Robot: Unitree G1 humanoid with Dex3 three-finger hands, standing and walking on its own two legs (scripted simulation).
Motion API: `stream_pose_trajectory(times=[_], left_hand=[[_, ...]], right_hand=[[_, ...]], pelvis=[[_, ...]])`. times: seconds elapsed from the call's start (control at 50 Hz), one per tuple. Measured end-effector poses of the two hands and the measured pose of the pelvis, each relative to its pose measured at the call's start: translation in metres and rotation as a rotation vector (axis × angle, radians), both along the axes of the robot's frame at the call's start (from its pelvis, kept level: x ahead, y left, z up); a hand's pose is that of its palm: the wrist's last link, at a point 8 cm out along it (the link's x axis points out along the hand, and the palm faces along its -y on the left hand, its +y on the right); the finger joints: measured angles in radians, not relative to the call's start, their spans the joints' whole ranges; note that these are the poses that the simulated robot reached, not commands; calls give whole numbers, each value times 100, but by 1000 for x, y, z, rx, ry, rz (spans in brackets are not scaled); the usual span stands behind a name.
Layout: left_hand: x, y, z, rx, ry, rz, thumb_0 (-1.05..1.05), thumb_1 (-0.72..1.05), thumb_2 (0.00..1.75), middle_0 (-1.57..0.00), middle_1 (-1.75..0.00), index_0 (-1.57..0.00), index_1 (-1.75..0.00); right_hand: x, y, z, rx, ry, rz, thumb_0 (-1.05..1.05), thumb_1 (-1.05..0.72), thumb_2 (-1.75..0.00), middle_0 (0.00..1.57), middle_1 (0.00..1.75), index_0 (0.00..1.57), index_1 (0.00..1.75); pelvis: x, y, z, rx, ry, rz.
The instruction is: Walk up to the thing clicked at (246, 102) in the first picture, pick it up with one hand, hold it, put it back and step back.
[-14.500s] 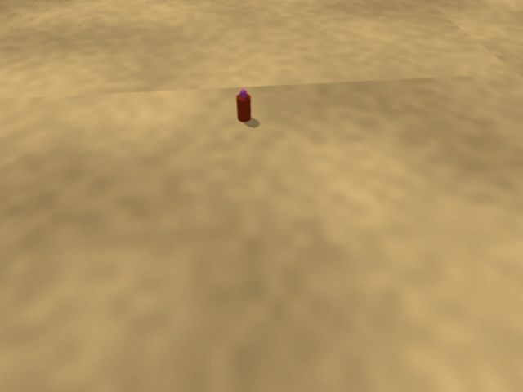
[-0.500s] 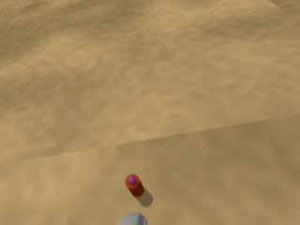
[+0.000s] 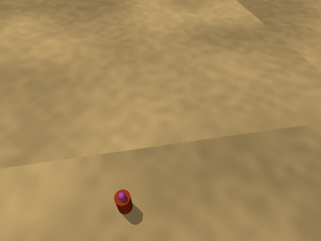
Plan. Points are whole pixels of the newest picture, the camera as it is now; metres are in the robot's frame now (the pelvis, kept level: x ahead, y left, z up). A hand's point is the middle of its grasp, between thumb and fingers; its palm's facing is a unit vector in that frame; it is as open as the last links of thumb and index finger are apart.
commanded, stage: stand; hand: left
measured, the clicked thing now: (123, 200) +0.44 +0.18 -0.66
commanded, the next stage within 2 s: go down in 1.94 s
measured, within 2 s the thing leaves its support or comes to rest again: neither
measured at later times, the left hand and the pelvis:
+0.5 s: hand out of the picture +0.10 +0.24 -0.14, palm faces -0.01 -0.95 -0.32, open 7.4 cm; pelvis +0.02 -0.01 +0.02, yaw +1 degrees
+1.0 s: hand out of the picture +0.10 +0.25 -0.14, palm faces +0.01 -0.94 -0.34, open 7.4 cm; pelvis +0.03 -0.01 +0.02, yaw +2 degrees
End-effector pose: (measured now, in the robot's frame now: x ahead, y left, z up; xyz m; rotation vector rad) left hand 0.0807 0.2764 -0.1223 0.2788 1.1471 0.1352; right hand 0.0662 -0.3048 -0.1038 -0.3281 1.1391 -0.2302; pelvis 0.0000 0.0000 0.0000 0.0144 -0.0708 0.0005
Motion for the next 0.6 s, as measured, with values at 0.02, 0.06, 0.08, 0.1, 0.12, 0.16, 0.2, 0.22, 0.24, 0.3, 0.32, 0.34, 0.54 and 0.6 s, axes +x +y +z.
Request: stream_pose_trajectory(times=[0.02,0.06,0.08,0.1,0.12,0.16,0.2,0.22,0.24,0.3,0.32,0.34,0.54,0.6], left_hand=[[0,-1,4,11,-1,0,0,90,90,-20,-30,-21,-30],[1,1,14,34,-4,-9,0,90,90,-20,-30,-21,-30],[1,3,18,46,-2,-11,0,90,90,-20,-30,-21,-30],[3,6,22,57,1,-8,0,90,90,-20,-30,-21,-30],[4,8,25,66,1,-2,0,90,90,-20,-30,-21,-30],[9,13,31,79,-12,13,0,90,90,-20,-30,-21,-30],[14,16,35,87,-28,21,0,90,90,-20,-30,-20,-30],[16,17,36,90,-33,24,0,90,90,-20,-30,-20,-30],[18,18,37,91,-36,26,0,90,90,-20,-30,-20,-30],[22,19,36,87,-36,32,0,90,90,-20,-30,-20,-30],[23,18,35,83,-32,33,0,90,90,-20,-30,-20,-30],[23,18,34,79,-27,34,0,90,90,-20,-30,-20,-30],[13,5,18,28,56,47,0,90,90,-20,-30,-20,-30],[10,3,16,22,75,52,0,90,90,-20,-30,-20,-30]], right_hand=[[2,0,-4,14,3,-5,1,-90,-90,21,30,20,30],[7,4,-8,42,2,-15,1,-90,-90,21,30,20,30],[8,7,-9,56,1,-15,1,-90,-90,20,30,20,30],[10,10,-9,70,2,-10,1,-90,-90,20,30,20,30],[10,12,-10,81,6,-2,1,-91,-90,20,30,20,30],[11,15,-11,94,21,11,1,-91,-90,20,30,20,30],[12,16,-11,100,35,17,1,-91,-90,21,30,20,30],[12,16,-11,100,40,18,1,-90,-90,21,30,20,30],[13,15,-10,99,44,19,1,-90,-90,21,30,20,30],[13,13,-7,89,60,18,1,-90,-90,21,30,20,30],[13,11,-6,84,66,17,1,-90,-90,21,30,20,30],[14,10,-5,79,71,16,1,-90,-90,21,30,20,30],[27,2,5,40,97,13,1,-91,-90,20,30,20,30],[34,3,6,38,92,16,1,-91,-90,20,30,20,30]], pelvis=[[0,0,1,-12,-6,2],[2,-1,5,-19,-7,10],[3,-2,7,-12,-5,10],[4,-3,8,-8,-4,10],[5,-3,10,-8,-5,12],[7,-4,12,-12,-5,16],[9,-5,14,-10,-4,15],[9,-6,14,-10,-3,15],[10,-6,15,-10,-2,16],[12,-7,16,-10,4,18],[12,-8,16,-10,6,19],[13,-8,17,-10,9,19],[22,-9,19,-13,24,24],[24,-8,20,-15,26,25]])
